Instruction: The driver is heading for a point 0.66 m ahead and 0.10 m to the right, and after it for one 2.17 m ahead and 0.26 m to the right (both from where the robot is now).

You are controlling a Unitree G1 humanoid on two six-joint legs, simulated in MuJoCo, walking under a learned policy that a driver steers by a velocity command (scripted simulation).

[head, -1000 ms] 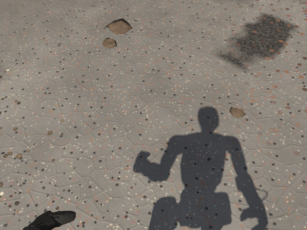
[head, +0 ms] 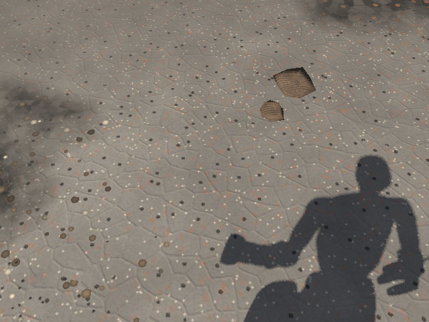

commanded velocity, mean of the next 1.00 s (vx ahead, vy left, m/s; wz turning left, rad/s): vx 0.21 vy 0.00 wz -0.37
